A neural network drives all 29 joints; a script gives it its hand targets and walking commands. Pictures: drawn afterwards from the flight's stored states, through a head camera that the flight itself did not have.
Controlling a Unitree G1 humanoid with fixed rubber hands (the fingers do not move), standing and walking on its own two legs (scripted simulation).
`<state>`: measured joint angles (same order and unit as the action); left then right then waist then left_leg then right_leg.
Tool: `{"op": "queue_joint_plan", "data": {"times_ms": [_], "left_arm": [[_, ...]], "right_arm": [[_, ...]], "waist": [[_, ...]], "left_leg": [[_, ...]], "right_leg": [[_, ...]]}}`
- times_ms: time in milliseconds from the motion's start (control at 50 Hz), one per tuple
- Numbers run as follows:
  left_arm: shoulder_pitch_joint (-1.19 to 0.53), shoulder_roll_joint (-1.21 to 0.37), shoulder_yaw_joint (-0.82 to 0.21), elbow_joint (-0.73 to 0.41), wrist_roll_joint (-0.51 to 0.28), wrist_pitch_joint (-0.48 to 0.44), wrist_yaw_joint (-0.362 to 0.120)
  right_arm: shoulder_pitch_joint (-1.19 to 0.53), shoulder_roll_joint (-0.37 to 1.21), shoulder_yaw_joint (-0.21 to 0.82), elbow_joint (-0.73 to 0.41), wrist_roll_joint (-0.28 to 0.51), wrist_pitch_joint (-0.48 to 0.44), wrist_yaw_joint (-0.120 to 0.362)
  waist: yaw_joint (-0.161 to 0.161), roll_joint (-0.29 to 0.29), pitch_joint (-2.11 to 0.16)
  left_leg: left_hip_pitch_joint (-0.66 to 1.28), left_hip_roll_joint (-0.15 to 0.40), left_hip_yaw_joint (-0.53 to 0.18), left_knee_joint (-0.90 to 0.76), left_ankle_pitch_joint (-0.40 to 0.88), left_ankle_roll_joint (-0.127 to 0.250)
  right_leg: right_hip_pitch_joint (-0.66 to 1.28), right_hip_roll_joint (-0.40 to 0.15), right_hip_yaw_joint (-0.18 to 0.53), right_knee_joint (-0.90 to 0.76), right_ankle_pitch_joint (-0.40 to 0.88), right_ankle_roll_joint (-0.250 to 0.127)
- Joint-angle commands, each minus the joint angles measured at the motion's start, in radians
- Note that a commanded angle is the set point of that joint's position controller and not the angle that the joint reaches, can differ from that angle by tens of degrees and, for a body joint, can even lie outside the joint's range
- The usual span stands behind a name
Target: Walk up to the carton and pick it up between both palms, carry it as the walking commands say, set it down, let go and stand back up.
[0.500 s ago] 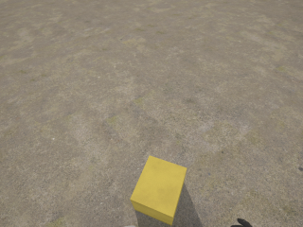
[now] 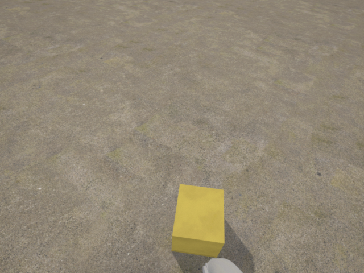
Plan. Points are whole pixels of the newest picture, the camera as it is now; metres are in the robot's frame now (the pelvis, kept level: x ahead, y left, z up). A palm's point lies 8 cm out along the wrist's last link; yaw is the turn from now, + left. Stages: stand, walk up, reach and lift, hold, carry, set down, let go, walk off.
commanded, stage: walk up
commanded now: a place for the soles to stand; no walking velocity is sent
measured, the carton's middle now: (197, 220) +0.52 -0.09 -0.64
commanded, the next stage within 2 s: none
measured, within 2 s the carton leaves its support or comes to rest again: neither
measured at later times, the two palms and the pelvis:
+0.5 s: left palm out of the picture +0.00 +0.24 -0.12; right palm out of the picture -0.16 -0.25 -0.10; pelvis -0.05 -0.01 +0.02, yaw -16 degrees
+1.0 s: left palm out of the picture +0.13 +0.17 -0.12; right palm out of the picture -0.05 -0.27 -0.12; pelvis +0.02 -0.06 +0.01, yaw -10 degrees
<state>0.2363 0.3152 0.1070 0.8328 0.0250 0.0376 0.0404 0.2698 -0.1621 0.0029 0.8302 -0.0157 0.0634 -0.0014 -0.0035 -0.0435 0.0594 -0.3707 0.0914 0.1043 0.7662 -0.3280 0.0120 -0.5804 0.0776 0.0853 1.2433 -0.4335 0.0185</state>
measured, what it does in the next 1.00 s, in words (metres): steps on the spot: right foot, then left foot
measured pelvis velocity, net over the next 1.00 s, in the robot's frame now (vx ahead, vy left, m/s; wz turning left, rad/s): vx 0.02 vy -0.06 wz -0.18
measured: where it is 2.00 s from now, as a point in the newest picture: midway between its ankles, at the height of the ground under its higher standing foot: outside the picture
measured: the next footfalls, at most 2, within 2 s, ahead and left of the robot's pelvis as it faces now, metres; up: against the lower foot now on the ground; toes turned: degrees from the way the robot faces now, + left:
right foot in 0.44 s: -0.04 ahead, -0.10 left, +0.00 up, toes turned -18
left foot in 0.76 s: +0.06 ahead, +0.07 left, +0.00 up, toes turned -5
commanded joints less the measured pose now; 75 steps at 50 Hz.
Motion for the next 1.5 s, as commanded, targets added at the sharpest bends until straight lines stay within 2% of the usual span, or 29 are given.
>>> {"op": "queue_joint_plan", "data": {"times_ms": [0,80,120,260,360,380,400,420,440,500,540,600,660,700,720,740,780,800,840,860,920,940,980,1060,1140,1180,1240,1380,1480], "left_arm": [[0.107,0.036,0.001,-0.006,0.015,0.003,-0.03],[0.021,0.013,-0.017,0.01,0.015,0.001,-0.068],[0.033,0.049,-0.014,0.01,0.024,0.013,-0.072],[0.17,0.008,-0.045,0.114,0.025,-0.003,-0.072],[0.272,-0.001,-0.072,0.143,0.015,-0.045,-0.053],[0.358,0.045,-0.051,0.172,0.01,-0.05,-0.037],[0.416,0.121,-0.025,0.163,0.019,-0.049,-0.021],[0.317,0.141,-0.031,0.141,0.016,-0.04,0.0],[0.221,0.123,-0.042,0.094,0.023,-0.032,0.012],[0.11,0.101,-0.063,0.075,0.033,-0.032,0.018],[0.034,0.112,-0.073,0.061,0.045,-0.025,-0.002],[0.028,0.057,-0.087,0.085,0.027,-0.034,-0.016],[0.051,0.054,-0.099,0.073,0.024,-0.024,-0.022],[0.043,0.022,-0.116,0.103,0.023,-0.019,-0.035],[0.033,0.0,-0.125,0.101,0.031,-0.014,-0.036],[0.156,-0.036,-0.131,0.103,0.019,-0.012,-0.05],[0.051,0.026,-0.097,0.047,0.035,-0.005,-0.045],[0.027,0.0,-0.111,0.049,0.027,-0.01,-0.042],[0.021,0.005,-0.097,0.026,0.016,-0.023,-0.037],[-0.006,-0.004,-0.107,0.036,0.014,-0.029,-0.036],[0.063,-0.038,-0.106,0.073,-0.007,-0.026,-0.047],[0.087,-0.044,-0.103,0.094,0.0,-0.027,-0.045],[0.051,0.063,-0.077,0.062,-0.007,-0.025,-0.024],[-0.122,0.082,-0.108,0.043,-0.018,-0.016,-0.011],[-0.078,0.079,-0.108,0.048,-0.022,-0.023,-0.012],[-0.108,0.101,-0.111,0.043,-0.014,-0.028,-0.015],[-0.087,0.069,-0.11,0.048,-0.005,-0.029,-0.026],[-0.147,0.106,-0.108,0.051,-0.011,-0.017,-0.028],[-0.125,0.046,-0.11,0.078,-0.013,-0.029,-0.038]], "right_arm": [[0.018,-0.198,-0.064,-0.071,-0.007,-0.079,-0.052],[0.152,-0.214,-0.08,-0.003,-0.022,-0.107,-0.058],[0.171,-0.2,-0.072,0.006,-0.015,-0.107,-0.068],[0.156,-0.24,-0.087,0.046,-0.023,-0.065,-0.051],[0.164,-0.277,-0.091,0.037,-0.026,-0.037,-0.021],[0.177,-0.246,-0.087,0.047,-0.032,-0.029,-0.019],[0.155,-0.155,-0.056,0.001,-0.02,-0.032,-0.018],[0.129,-0.081,-0.025,-0.045,-0.014,-0.036,-0.016],[0.119,-0.106,-0.031,-0.049,-0.007,-0.034,-0.016],[0.106,-0.206,-0.072,-0.067,-0.011,-0.036,-0.002],[0.204,-0.186,-0.069,-0.036,-0.006,-0.037,-0.01],[0.186,-0.112,-0.044,-0.02,-0.027,-0.05,-0.016],[0.192,-0.1,-0.028,-0.019,-0.025,-0.064,-0.027],[0.288,-0.108,-0.036,0.016,-0.024,-0.081,-0.039],[0.374,-0.116,-0.046,0.036,-0.029,-0.093,-0.046],[0.412,-0.163,-0.058,0.044,-0.025,-0.097,-0.054],[0.275,-0.218,-0.064,0.015,-0.004,-0.095,-0.078],[0.318,-0.211,-0.058,0.027,-0.024,-0.108,-0.078],[0.289,-0.24,-0.065,0.018,-0.048,-0.108,-0.071],[0.258,-0.214,-0.051,-0.001,-0.036,-0.106,-0.07],[0.105,-0.232,-0.036,-0.018,-0.005,-0.11,-0.049],[0.111,-0.209,-0.028,0.007,0.011,-0.101,-0.036],[0.123,-0.163,-0.014,0.006,0.027,-0.087,-0.023],[0.176,-0.143,-0.005,0.036,-0.006,-0.05,-0.017],[0.164,-0.17,-0.007,0.074,-0.003,-0.064,-0.019],[0.169,-0.146,-0.001,0.08,0.011,-0.072,-0.019],[0.132,-0.197,-0.018,0.075,0.007,-0.085,-0.028],[0.074,-0.203,-0.02,0.057,0.014,-0.08,-0.015],[0.064,-0.211,-0.021,0.082,0.012,-0.096,-0.016]], "waist": [[0.02,0.161,0.036],[-0.054,0.15,-0.062],[-0.038,0.162,-0.004],[0.041,0.268,0.073],[0.085,0.175,-0.068],[0.121,0.074,-0.064],[0.139,-0.112,-0.081],[0.117,-0.179,-0.004],[0.071,-0.075,0.076],[0.056,0.039,0.115],[0.011,-0.119,0.063],[-0.006,-0.013,0.213],[0.015,-0.057,0.191],[-0.039,-0.007,0.116],[-0.075,0.148,0.105],[-0.051,0.354,0.007],[-0.03,0.157,0.168],[-0.059,0.099,0.137],[-0.055,0.226,0.03],[-0.077,0.212,-0.033],[0.033,0.132,-0.078],[0.035,0.112,-0.107],[0.032,-0.042,-0.085],[-0.041,-0.081,0.044],[-0.004,0.01,0.059],[-0.025,-0.123,-0.041],[0.0,-0.01,-0.144],[-0.014,-0.04,-0.066],[-0.001,0.112,-0.167]], "left_leg": [[0.127,0.267,-0.404,-0.5,-0.408,0.006],[0.275,0.277,-0.328,-0.554,-0.443,0.061],[0.245,0.356,-0.408,-0.649,-0.574,0.058],[0.042,0.265,-0.071,-0.651,-0.549,0.026],[0.051,0.171,0.071,-0.472,-0.614,0.015],[-0.053,0.128,0.123,-0.298,-0.634,0.0],[-0.194,0.056,0.157,-0.06,-0.49,-0.028],[-0.349,0.012,0.054,0.195,-0.44,-0.02],[-0.4,0.005,-0.046,0.255,-0.287,-0.005],[-0.254,-0.013,-0.1,0.269,-0.106,-0.034],[-0.076,-0.027,-0.079,0.235,-0.117,-0.032],[-0.093,-0.02,-0.108,0.118,0.001,-0.007],[-0.014,-0.041,-0.085,-0.062,0.0,0.0],[0.227,-0.076,-0.064,-0.244,0.092,0.018],[0.328,0.01,-0.202,-0.343,-0.013,0.046],[0.407,0.234,-0.568,-0.47,-0.135,0.102],[0.199,0.313,-0.663,-0.513,-0.139,0.244],[0.241,0.312,-0.648,-0.498,0.007,0.243],[0.27,0.293,-0.567,-0.403,0.173,0.258],[0.243,0.243,-0.451,-0.391,0.21,0.228],[0.08,0.105,-0.22,-0.307,0.483,0.135],[-0.013,0.077,-0.153,-0.277,0.315,0.101],[-0.047,-0.014,-0.106,-0.203,0.228,0.011],[0.104,-0.045,-0.074,-0.195,-0.03,-0.011],[0.04,-0.023,-0.134,-0.238,0.127,-0.011],[0.053,-0.045,-0.117,-0.201,0.051,-0.007],[0.086,-0.041,-0.121,-0.227,0.196,-0.021],[0.101,-0.028,-0.142,-0.234,0.15,-0.018],[0.124,0.02,-0.156,-0.247,0.461,-0.008]], "right_leg": [[-0.141,-0.054,0.1,-0.034,0.083,0.036],[-0.13,-0.052,0.038,-0.19,0.011,0.025],[-0.108,-0.075,0.029,-0.243,-0.003,0.024],[0.176,-0.041,-0.164,-0.408,-0.055,-0.022],[0.449,0.029,-0.268,-0.743,0.014,-0.047],[0.593,-0.013,-0.218,-0.794,0.018,-0.044],[0.673,-0.192,0.135,-0.888,-0.156,-0.112],[0.576,-0.352,0.344,-0.975,-0.356,-0.189],[0.494,-0.394,0.402,-1.025,-0.365,-0.241],[0.341,-0.33,0.298,-1.105,-0.267,-0.113],[0.224,-0.337,0.172,-1.111,-0.324,-0.151],[0.168,-0.331,0.088,-1.071,-0.187,-0.16],[0.214,-0.301,0.061,-1.001,-0.167,-0.149],[0.149,-0.241,-0.037,-0.827,-0.164,-0.148],[0.058,-0.213,-0.08,-0.671,-0.13,-0.105],[-0.016,-0.095,-0.158,-0.436,-0.104,-0.03],[-0.053,-0.152,-0.079,-0.322,-0.146,0.017],[-0.056,-0.15,-0.084,-0.315,-0.133,0.015],[-0.009,-0.162,-0.044,-0.32,-0.149,0.01],[0.059,-0.166,-0.078,-0.396,-0.128,0.007],[0.342,-0.095,-0.125,-0.614,0.17,-0.019],[0.497,-0.091,-0.17,-0.644,0.293,-0.025],[0.516,-0.224,0.012,-0.752,0.452,-0.076],[0.188,-0.321,0.063,-0.884,0.028,-0.136],[0.285,-0.288,-0.004,-0.841,0.157,-0.109],[0.35,-0.297,0.038,-0.865,0.232,-0.106],[0.472,-0.304,-0.023,-0.787,0.399,-0.132],[0.34,-0.269,-0.08,-0.848,0.189,-0.105],[0.473,-0.237,-0.138,-0.724,0.477,-0.066]]}}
